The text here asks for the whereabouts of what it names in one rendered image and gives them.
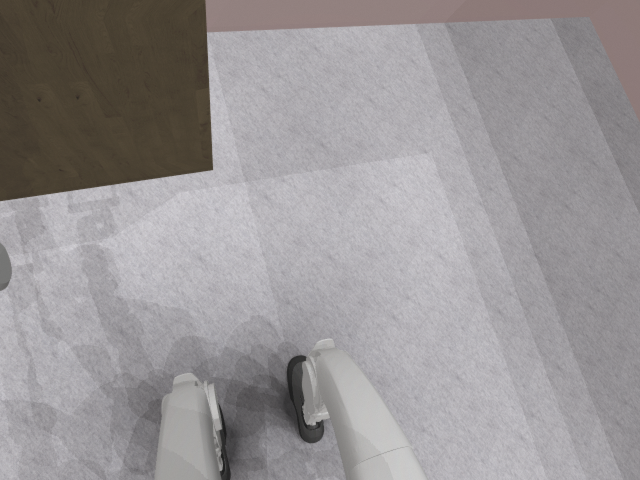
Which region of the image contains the cabinet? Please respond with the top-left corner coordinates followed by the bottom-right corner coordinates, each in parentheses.
top-left (0, 0), bottom-right (213, 201)

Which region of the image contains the right robot shin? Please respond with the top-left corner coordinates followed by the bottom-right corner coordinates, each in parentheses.
top-left (302, 339), bottom-right (352, 425)

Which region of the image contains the left robot thigh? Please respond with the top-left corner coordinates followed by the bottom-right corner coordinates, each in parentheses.
top-left (154, 380), bottom-right (222, 480)

